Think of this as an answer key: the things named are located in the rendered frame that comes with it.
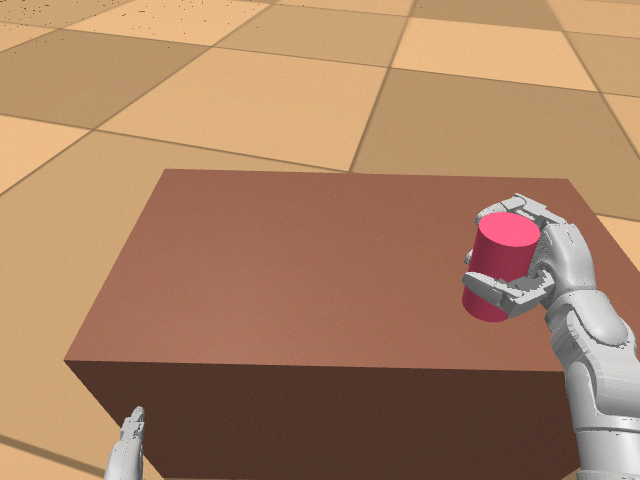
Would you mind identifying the left robot hand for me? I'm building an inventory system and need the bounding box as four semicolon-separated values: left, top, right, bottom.
103;406;147;480

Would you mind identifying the right robot arm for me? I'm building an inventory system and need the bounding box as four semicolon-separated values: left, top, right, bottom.
545;289;640;480

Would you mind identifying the can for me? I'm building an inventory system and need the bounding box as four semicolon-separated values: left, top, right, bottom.
462;212;540;322

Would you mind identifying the right robot hand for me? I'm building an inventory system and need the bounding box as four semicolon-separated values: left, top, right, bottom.
462;193;597;319

